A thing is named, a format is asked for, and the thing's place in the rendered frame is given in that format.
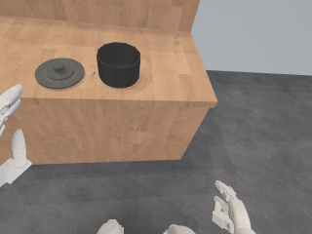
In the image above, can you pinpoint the table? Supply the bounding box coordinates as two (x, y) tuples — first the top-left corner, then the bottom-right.
(0, 0), (218, 166)

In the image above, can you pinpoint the lid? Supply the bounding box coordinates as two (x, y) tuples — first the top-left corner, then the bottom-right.
(34, 58), (85, 90)

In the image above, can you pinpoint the left robot thigh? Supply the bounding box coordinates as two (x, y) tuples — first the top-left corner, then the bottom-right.
(97, 221), (124, 234)

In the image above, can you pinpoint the pot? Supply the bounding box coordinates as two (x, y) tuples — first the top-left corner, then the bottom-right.
(97, 42), (140, 89)

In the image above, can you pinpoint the right robot hand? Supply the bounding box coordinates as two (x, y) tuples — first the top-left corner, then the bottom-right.
(212, 180), (252, 234)

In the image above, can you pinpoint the left robot hand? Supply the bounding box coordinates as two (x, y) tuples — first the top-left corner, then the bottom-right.
(0, 84), (32, 187)

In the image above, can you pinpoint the knob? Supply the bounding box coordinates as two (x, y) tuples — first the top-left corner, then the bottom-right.
(52, 61), (65, 72)

